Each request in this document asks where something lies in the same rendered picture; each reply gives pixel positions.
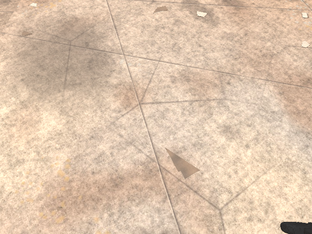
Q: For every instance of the robot right hand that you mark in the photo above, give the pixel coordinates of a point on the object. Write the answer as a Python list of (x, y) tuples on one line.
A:
[(293, 227)]

